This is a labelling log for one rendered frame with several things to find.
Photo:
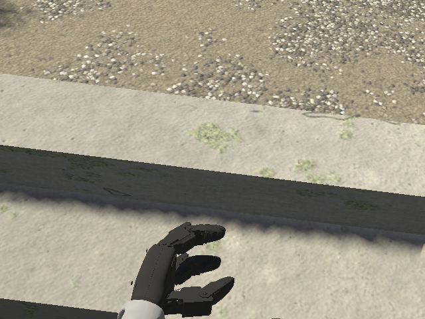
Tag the robot left forearm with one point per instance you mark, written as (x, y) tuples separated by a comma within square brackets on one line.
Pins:
[(140, 309)]

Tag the robot left hand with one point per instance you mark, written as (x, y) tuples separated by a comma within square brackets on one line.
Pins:
[(161, 270)]

